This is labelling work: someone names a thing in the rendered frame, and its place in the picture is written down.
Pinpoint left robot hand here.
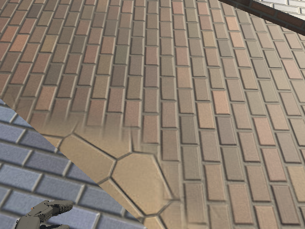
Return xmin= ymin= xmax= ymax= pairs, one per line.
xmin=14 ymin=199 xmax=73 ymax=229

